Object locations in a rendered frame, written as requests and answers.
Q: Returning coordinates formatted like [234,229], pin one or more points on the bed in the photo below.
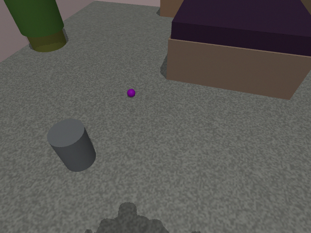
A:
[260,47]

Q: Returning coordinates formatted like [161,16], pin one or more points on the potted plant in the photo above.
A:
[40,21]

